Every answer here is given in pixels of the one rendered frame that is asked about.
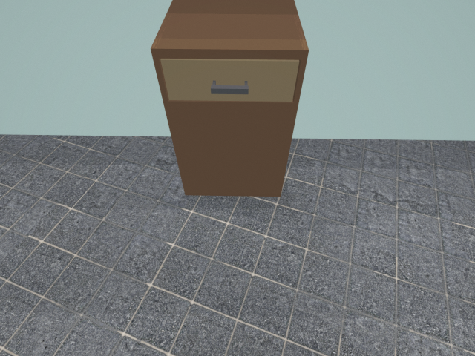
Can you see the handle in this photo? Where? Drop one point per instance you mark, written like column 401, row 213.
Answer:
column 229, row 89

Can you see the cabinet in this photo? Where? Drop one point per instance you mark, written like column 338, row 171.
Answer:
column 231, row 148

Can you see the drawer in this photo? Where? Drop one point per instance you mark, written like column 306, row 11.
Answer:
column 269, row 80

